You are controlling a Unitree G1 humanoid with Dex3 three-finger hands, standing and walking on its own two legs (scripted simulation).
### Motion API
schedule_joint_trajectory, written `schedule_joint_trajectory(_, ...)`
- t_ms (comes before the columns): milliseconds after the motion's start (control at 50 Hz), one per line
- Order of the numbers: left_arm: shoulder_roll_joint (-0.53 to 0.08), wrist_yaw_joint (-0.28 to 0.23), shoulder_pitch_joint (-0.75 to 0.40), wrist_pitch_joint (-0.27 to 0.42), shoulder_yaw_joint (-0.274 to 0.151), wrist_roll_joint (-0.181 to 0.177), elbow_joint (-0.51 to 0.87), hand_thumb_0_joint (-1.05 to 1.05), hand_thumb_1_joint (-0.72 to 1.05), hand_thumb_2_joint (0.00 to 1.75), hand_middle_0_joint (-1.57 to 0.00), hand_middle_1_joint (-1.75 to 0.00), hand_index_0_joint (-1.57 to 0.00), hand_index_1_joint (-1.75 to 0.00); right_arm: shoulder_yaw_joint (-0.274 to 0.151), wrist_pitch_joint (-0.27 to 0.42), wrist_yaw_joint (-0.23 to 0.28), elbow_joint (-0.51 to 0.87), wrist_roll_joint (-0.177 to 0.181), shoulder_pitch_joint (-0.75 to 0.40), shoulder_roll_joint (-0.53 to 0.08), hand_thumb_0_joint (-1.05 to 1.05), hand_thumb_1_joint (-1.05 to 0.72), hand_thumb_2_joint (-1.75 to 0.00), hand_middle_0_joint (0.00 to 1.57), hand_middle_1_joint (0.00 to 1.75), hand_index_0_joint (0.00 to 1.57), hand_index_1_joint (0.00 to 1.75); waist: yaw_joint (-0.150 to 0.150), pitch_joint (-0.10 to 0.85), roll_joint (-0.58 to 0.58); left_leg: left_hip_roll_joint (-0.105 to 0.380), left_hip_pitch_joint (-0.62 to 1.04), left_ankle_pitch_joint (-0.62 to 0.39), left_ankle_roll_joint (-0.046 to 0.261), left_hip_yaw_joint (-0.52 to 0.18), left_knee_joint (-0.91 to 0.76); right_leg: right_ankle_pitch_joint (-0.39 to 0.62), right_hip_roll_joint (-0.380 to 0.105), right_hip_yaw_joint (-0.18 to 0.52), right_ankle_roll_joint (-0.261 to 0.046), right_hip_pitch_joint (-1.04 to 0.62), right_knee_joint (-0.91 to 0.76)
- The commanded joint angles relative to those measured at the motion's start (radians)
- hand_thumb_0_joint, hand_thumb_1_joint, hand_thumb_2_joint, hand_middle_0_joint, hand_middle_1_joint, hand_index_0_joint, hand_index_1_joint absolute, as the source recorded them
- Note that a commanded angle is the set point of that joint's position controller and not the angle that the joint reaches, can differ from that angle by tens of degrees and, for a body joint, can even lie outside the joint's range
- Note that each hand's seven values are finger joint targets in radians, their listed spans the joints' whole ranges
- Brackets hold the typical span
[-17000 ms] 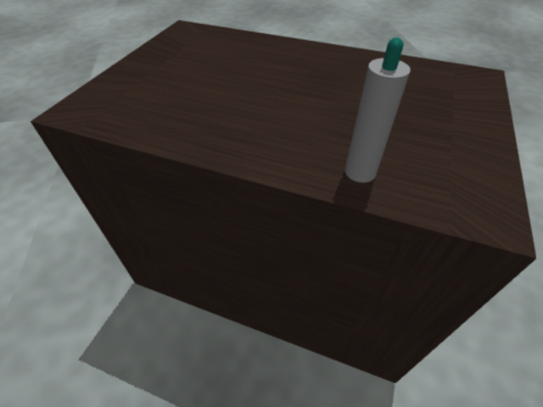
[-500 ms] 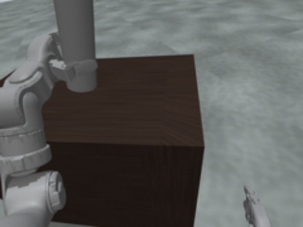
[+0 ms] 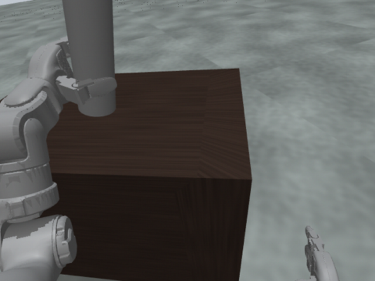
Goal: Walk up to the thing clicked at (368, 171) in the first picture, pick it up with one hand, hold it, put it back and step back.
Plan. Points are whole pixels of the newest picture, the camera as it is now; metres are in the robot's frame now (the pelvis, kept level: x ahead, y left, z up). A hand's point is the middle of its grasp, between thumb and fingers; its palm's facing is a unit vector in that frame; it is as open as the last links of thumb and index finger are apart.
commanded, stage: hold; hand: left
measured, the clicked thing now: (90, 28) +0.33 +0.13 +0.41
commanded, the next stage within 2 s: crouch in 1.24 s
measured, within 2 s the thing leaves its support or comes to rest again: neither
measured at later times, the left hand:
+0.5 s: hand (94, 71) +0.34 +0.15 +0.34, palm faces +0.01 -1.00 -0.04, open 10.1 cm
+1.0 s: hand (93, 69) +0.34 +0.15 +0.35, palm faces +0.03 -1.00 -0.03, open 10.1 cm
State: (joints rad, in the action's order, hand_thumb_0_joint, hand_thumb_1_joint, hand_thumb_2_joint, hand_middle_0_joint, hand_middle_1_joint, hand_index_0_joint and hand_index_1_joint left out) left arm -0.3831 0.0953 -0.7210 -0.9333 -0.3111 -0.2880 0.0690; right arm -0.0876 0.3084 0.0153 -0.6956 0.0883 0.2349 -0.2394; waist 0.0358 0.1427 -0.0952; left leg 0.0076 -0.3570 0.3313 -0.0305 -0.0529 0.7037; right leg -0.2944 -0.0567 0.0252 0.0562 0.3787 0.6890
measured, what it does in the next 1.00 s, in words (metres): stands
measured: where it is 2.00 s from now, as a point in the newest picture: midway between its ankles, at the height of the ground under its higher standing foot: outside the picture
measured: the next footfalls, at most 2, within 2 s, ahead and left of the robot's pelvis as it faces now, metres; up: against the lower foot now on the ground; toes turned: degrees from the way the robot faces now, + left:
none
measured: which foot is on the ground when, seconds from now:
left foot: down 0.00-1.00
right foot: down 0.00-1.00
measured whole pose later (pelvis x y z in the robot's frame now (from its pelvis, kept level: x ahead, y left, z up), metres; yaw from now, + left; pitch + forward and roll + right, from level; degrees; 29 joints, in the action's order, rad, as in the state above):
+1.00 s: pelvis +0.00 +0.00 +0.00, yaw +0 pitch -1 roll +0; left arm -0.39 0.08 -0.75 -0.93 -0.32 -0.28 0.03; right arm -0.09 0.30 0.01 -0.66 0.09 0.26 -0.24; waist 0.03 0.14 -0.09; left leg 0.01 -0.36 0.33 -0.03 -0.05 0.71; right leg -0.29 -0.05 0.03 0.06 0.39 0.70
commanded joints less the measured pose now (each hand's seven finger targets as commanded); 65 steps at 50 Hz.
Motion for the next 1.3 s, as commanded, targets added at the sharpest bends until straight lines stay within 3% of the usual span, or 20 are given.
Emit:
schedule_joint_trajectory(0, -0.233, -0.003, -0.549, 0.095, -0.099, -0.016, 0.178, 0.00, 0.16, 1.34, -1.33, -1.50, -1.36, -1.50, -0.039, 0.059, 0.006, 0.173, 0.007, -0.141, -0.100, 0.00, 0.55, -0.05, 0.05, 0.05, 0.05, 0.05, -0.002, 0.165, 0.092, -0.037, 0.060, -0.058, 0.035, 0.049, -0.133, 0.019, 0.050, -0.085, -0.034, -0.031, -0.134)
schedule_joint_trajectory(60, -0.274, -0.017, -0.570, 0.090, -0.134, -0.013, 0.176, 0.00, 0.17, 1.36, -1.35, -1.51, -1.38, -1.51, -0.043, 0.058, 0.006, 0.216, 0.006, -0.145, -0.113, 0.00, 0.55, -0.05, 0.05, 0.05, 0.05, 0.05, -0.003, 0.181, 0.093, -0.035, 0.072, -0.092, 0.032, 0.053, -0.126, 0.053, 0.052, -0.084, -0.034, -0.036, -0.128)
schedule_joint_trajectory(120, -0.206, -0.019, -0.533, 0.083, -0.090, -0.010, 0.076, 0.00, 0.18, 1.37, -1.34, -1.52, -1.37, -1.52, -0.032, 0.054, 0.003, 0.191, 0.008, -0.136, -0.093, 0.00, 0.55, -0.05, 0.05, 0.05, 0.05, 0.05, -0.004, 0.149, 0.119, -0.042, 0.046, -0.075, 0.037, 0.057, -0.125, 0.032, 0.048, -0.083, -0.033, -0.030, -0.136)
schedule_joint_trajectory(180, -0.275, -0.019, -0.578, 0.100, -0.123, -0.004, 0.180, 0.00, 0.16, 1.35, -1.34, -1.51, -1.37, -1.51, -0.036, 0.057, 0.003, 0.232, 0.010, -0.146, -0.104, 0.00, 0.55, -0.05, 0.05, 0.05, 0.05, 0.05, 0.003, 0.190, 0.091, -0.038, 0.072, -0.080, 0.035, 0.055, -0.126, 0.035, 0.049, -0.080, -0.035, -0.034, -0.131)
schedule_joint_trajectory(240, -0.202, -0.009, -0.553, 0.103, -0.066, -0.002, 0.177, 0.00, 0.16, 1.33, -1.33, -1.49, -1.36, -1.49, -0.024, 0.056, 0.000, 0.213, 0.010, -0.130, -0.087, 0.00, 0.55, -0.05, 0.05, 0.05, 0.05, 0.05, 0.005, 0.182, 0.084, -0.042, 0.060, -0.087, 0.037, 0.058, -0.121, 0.040, 0.048, -0.082, -0.035, -0.037, -0.126)
schedule_joint_trajectory(300, -0.286, -0.003, -0.585, 0.115, -0.120, -0.002, 0.251, 0.00, 0.13, 1.32, -1.33, -1.49, -1.36, -1.49, -0.039, 0.060, 0.003, 0.270, 0.010, -0.151, -0.112, 0.00, 0.54, -0.05, 0.05, 0.05, 0.05, 0.05, 0.002, 0.241, 0.055, -0.034, 0.110, -0.142, 0.031, 0.052, -0.115, 0.092, 0.050, -0.081, -0.036, -0.055, -0.115)
schedule_joint_trajectory(320, -0.205, 0.002, -0.553, 0.105, -0.054, 0.001, 0.202, 0.00, 0.10, 1.31, -1.33, -1.48, -1.35, -1.49, -0.028, 0.054, 0.001, 0.213, 0.011, -0.131, -0.094, 0.00, 0.55, -0.05, 0.05, 0.05, 0.05, 0.05, -0.007, 0.198, 0.042, -0.033, 0.099, -0.118, 0.029, 0.051, -0.119, 0.067, 0.054, -0.085, -0.041, -0.023, -0.113)
schedule_joint_trajectory(380, -0.275, -0.005, -0.575, 0.113, -0.123, -0.009, 0.282, 0.00, 0.13, 1.32, -1.32, -1.48, -1.35, -1.48, -0.047, 0.062, 0.007, 0.229, 0.008, -0.151, -0.114, 0.00, 0.55, -0.05, 0.05, 0.05, 0.05, 0.05, 0.005, 0.215, 0.071, -0.031, 0.091, -0.102, 0.033, 0.043, -0.119, 0.058, 0.052, -0.085, -0.036, -0.051, -0.119)
schedule_joint_trajectory(500, -0.280, -0.016, -0.586, 0.088, -0.139, -0.015, 0.203, 0.00, 0.17, 1.34, -1.31, -1.49, -1.34, -1.49, -0.050, 0.061, 0.010, 0.207, 0.005, -0.137, -0.109, 0.00, 0.55, -0.05, 0.05, 0.05, 0.05, 0.05, -0.011, 0.188, 0.097, -0.033, 0.079, -0.099, 0.034, 0.051, -0.116, 0.062, 0.053, -0.081, -0.032, -0.034, -0.124)
schedule_joint_trajectory(560, -0.195, -0.014, -0.544, 0.067, -0.075, -0.009, 0.084, 0.00, 0.18, 1.36, -1.32, -1.50, -1.35, -1.51, -0.028, 0.057, 0.003, 0.192, 0.006, -0.133, -0.085, 0.00, 0.55, -0.05, 0.05, 0.05, 0.05, 0.05, -0.012, 0.145, 0.105, -0.038, 0.056, -0.086, 0.034, 0.056, -0.120, 0.047, 0.052, -0.082, -0.034, -0.019, -0.127)
schedule_joint_trajectory(680, -0.204, -0.012, -0.577, 0.081, -0.059, 0.004, 0.122, 0.00, 0.16, 1.34, -1.34, -1.50, -1.37, -1.50, -0.034, 0.052, -0.002, 0.241, 0.010, -0.131, -0.096, 0.00, 0.55, -0.05, 0.05, 0.05, 0.05, 0.05, -0.010, 0.191, 0.086, -0.037, 0.081, -0.118, 0.033, 0.057, -0.116, 0.075, 0.049, -0.083, -0.037, -0.025, -0.122)
schedule_joint_trajectory(740, -0.283, -0.015, -0.604, 0.098, -0.118, 0.002, 0.182, 0.00, 0.14, 1.33, -1.33, -1.50, -1.36, -1.50, -0.048, 0.050, -0.002, 0.226, 0.011, -0.126, -0.105, 0.00, 0.54, -0.05, 0.05, 0.05, 0.05, 0.05, -0.003, 0.214, 0.071, -0.042, 0.087, -0.121, 0.037, 0.061, -0.112, 0.077, 0.046, -0.078, -0.036, -0.048, -0.120)
schedule_joint_trajectory(920, -0.272, -0.017, -0.612, 0.104, -0.122, -0.005, 0.221, 0.00, 0.16, 1.33, -1.34, -1.50, -1.37, -1.50, -0.042, 0.050, 0.001, 0.226, 0.006, -0.137, -0.102, 0.00, 0.54, -0.05, 0.05, 0.05, 0.05, 0.05, 0.002, 0.206, 0.096, -0.028, 0.075, -0.084, 0.033, 0.043, -0.125, 0.044, 0.053, -0.085, -0.034, -0.039, -0.123)
schedule_joint_trajectory(940, -0.221, -0.013, -0.569, 0.091, -0.080, 0.002, 0.129, 0.00, 0.14, 1.32, -1.33, -1.49, -1.36, -1.49, -0.038, 0.049, 0.000, 0.229, 0.007, -0.148, -0.098, 0.00, 0.54, -0.05, 0.05, 0.05, 0.05, 0.05, -0.004, 0.194, 0.074, -0.031, 0.068, -0.082, 0.031, 0.049, -0.126, 0.039, 0.052, -0.084, -0.038, -0.035, -0.121)
schedule_joint_trajectory(980, -0.311, -0.016, -0.613, 0.104, -0.141, 0.001, 0.224, 0.00, 0.18, 1.31, -1.31, -1.48, -1.34, -1.47, -0.054, 0.054, 0.003, 0.233, 0.008, -0.149, -0.118, 0.00, 0.54, -0.05, 0.05, 0.05, 0.05, 0.05, 0.005, 0.201, 0.074, -0.030, 0.070, -0.075, 0.032, 0.043, -0.126, 0.036, 0.051, -0.082, -0.034, -0.038, -0.123)
schedule_joint_trajectory(1060, -0.224, -0.006, -0.557, 0.087, -0.088, -0.008, 0.209, 0.00, 0.17, 1.31, -1.32, -1.48, -1.35, -1.48, -0.033, 0.056, 0.000, 0.229, 0.008, -0.143, -0.089, 0.00, 0.54, -0.05, 0.05, 0.05, 0.05, 0.05, 0.002, 0.189, 0.085, -0.029, 0.071, -0.079, 0.031, 0.044, -0.127, 0.033, 0.056, -0.087, -0.034, -0.033, -0.121)
schedule_joint_trajectory(1120, -0.311, 0.002, -0.575, 0.077, -0.139, -0.005, 0.221, 0.00, 0.18, 1.33, -1.33, -1.49, -1.36, -1.49, -0.034, 0.057, 0.001, 0.232, 0.009, -0.152, -0.106, 0.00, 0.55, -0.05, 0.05, 0.05, 0.05, 0.05, 0.003, 0.176, 0.063, -0.029, 0.064, -0.065, 0.031, 0.041, -0.135, 0.029, 0.053, -0.083, -0.034, -0.033, -0.124)
schedule_joint_trajectory(1160, -0.202, 0.014, -0.534, 0.060, -0.067, -0.008, 0.148, 0.00, 0.17, 1.32, -1.34, -1.50, -1.37, -1.49, -0.021, 0.055, -0.002, 0.212, 0.008, -0.126, -0.082, 0.00, 0.54, -0.05, 0.05, 0.05, 0.05, 0.05, -0.012, 0.150, 0.075, -0.029, 0.065, -0.059, 0.031, 0.046, -0.138, 0.024, 0.055, -0.083, -0.034, -0.014, -0.127)
schedule_joint_trajectory(1260, -0.283, 0.019, -0.587, 0.067, -0.111, -0.014, 0.217, 0.00, 0.17, 1.32, -1.33, -1.48, -1.35, -1.48, -0.040, 0.063, 0.003, 0.257, 0.012, -0.145, -0.115, 0.00, 0.55, -0.05, 0.05, 0.05, 0.05, 0.05, -0.011, 0.180, 0.073, -0.031, 0.083, -0.057, 0.034, 0.048, -0.137, 0.022, 0.052, -0.081, -0.033, -0.023, -0.132)
schedule_joint_trajectory(1280, -0.211, 0.022, -0.555, 0.059, -0.062, -0.013, 0.140, 0.00, 0.17, 1.32, -1.33, -1.48, -1.36, -1.48, -0.021, 0.060, 0.001, 0.220, 0.011, -0.127, -0.094, 0.00, 0.55, -0.05, 0.05, 0.05, 0.05, 0.05, -0.017, 0.152, 0.071, -0.035, 0.062, -0.051, 0.035, 0.051, -0.138, 0.019, 0.051, -0.082, -0.034, -0.018, -0.136)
